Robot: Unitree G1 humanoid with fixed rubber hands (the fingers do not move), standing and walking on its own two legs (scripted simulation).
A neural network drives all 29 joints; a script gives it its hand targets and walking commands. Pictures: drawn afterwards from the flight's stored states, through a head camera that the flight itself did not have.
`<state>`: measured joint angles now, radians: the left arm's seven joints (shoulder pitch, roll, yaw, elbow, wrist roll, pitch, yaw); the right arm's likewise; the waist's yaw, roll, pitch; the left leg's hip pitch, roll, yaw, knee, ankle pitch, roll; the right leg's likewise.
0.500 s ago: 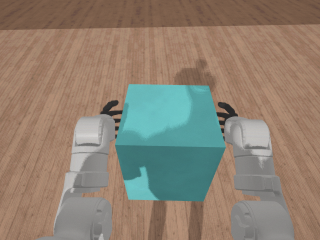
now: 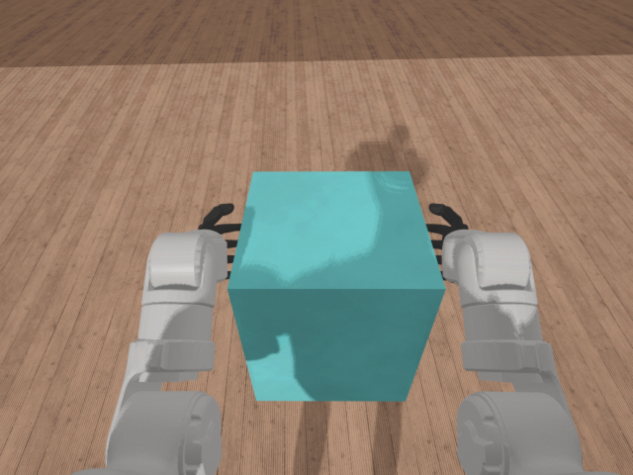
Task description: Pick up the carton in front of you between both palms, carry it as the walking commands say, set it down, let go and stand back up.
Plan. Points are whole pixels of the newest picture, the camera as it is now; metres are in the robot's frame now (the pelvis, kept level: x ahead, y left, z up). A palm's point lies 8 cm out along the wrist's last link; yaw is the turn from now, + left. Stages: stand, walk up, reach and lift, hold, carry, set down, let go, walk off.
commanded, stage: carry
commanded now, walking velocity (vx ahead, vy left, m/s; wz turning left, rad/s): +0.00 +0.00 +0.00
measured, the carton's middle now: (330, 289) +0.35 +0.00 +0.06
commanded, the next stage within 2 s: none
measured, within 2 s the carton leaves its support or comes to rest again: neither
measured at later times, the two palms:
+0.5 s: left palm (209, 268) +0.32 +0.15 +0.13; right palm (464, 269) +0.32 -0.15 +0.13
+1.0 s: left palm (207, 280) +0.30 +0.14 +0.13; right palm (469, 281) +0.30 -0.16 +0.13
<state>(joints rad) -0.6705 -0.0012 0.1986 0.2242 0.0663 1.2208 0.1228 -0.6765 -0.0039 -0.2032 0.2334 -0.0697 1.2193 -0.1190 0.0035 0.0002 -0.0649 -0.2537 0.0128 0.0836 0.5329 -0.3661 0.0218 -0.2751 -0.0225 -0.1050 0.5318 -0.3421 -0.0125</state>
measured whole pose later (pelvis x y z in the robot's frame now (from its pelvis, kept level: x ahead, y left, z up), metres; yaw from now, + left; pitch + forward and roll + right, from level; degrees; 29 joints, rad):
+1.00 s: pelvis -0.04 +0.00 +0.00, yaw +0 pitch +1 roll +0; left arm -0.67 0.00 0.20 0.22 0.07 1.22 0.12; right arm -0.68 -0.01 -0.20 0.24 -0.07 1.22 -0.12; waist 0.00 0.00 -0.07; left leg -0.32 0.02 0.09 0.52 -0.29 0.02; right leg -0.34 -0.02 -0.11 0.51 -0.26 -0.02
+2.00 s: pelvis -0.06 +0.00 +0.00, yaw +0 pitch +1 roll +0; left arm -0.67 0.00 0.21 0.21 0.07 1.22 0.12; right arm -0.68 -0.01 -0.19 0.23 -0.07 1.22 -0.12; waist 0.00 0.00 -0.07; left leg -0.36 0.02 0.09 0.52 -0.26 0.02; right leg -0.38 -0.03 -0.10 0.51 -0.23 -0.02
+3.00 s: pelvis -0.06 +0.00 +0.00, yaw +0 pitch +2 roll +0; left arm -0.66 0.00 0.21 0.21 0.07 1.22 0.12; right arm -0.68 -0.01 -0.19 0.23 -0.06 1.22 -0.12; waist 0.00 0.00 -0.08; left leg -0.37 0.02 0.09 0.52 -0.27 0.02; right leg -0.39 -0.03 -0.10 0.51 -0.24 -0.02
